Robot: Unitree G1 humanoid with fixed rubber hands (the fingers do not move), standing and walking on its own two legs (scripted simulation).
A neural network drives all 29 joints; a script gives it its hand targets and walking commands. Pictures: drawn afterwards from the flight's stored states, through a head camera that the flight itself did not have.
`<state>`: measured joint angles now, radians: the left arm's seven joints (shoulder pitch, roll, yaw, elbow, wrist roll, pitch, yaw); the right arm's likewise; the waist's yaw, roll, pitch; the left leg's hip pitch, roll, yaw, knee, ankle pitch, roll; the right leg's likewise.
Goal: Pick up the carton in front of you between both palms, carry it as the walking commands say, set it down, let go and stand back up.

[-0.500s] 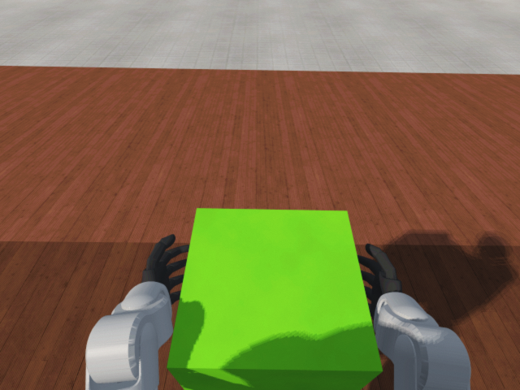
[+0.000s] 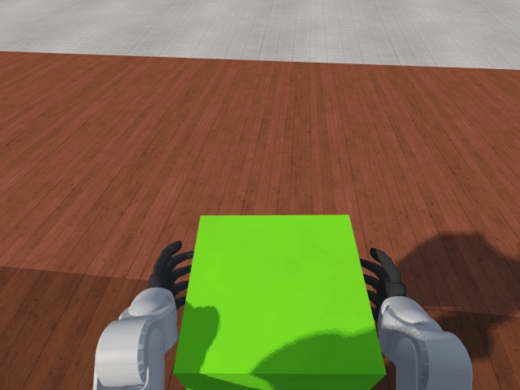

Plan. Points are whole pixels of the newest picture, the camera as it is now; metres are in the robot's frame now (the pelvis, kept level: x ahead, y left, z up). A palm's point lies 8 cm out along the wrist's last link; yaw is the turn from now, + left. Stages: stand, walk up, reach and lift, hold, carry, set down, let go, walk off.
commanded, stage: carry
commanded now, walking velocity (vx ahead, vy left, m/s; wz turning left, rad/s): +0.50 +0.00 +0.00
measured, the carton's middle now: (274, 320) +0.23 +0.01 +0.00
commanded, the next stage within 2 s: none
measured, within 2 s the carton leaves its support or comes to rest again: neither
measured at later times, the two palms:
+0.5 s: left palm (198, 124) +0.61 +0.18 +0.09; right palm (343, 135) +0.57 -0.12 +0.09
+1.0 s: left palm (233, 55) +1.00 +0.15 +0.06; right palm (333, 57) +1.01 -0.16 +0.05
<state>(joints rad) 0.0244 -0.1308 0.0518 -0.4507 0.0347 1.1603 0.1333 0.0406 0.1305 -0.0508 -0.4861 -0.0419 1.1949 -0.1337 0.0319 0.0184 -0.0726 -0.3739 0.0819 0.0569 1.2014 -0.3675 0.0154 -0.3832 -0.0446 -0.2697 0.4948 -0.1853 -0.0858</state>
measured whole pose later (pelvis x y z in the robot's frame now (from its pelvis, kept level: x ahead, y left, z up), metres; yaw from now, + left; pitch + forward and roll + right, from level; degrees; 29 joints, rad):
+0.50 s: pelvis +0.34 +0.05 +0.00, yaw -4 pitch +3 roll +0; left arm -0.07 -0.13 0.09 -0.51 0.03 1.20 0.15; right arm -0.05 0.13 -0.06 -0.50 -0.02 1.19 -0.14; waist -0.03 -0.03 -0.05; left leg -0.39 0.04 0.24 0.54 -0.20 0.08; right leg -0.41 -0.08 -0.05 1.23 -0.39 -0.03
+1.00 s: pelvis +0.67 -0.01 -0.02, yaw -1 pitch +4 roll +1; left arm -0.48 -0.12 0.27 -0.03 0.03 1.01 0.16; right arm -0.49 0.10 -0.25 -0.04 -0.03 1.05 -0.16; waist 0.05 0.01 0.05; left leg -0.43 0.00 0.01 1.28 -0.44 0.05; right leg -0.46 0.00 -0.15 0.63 -0.12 -0.11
